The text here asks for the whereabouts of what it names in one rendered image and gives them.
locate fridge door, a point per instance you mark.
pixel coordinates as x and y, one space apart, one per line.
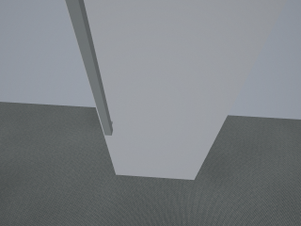
171 72

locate handle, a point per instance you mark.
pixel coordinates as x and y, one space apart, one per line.
79 20

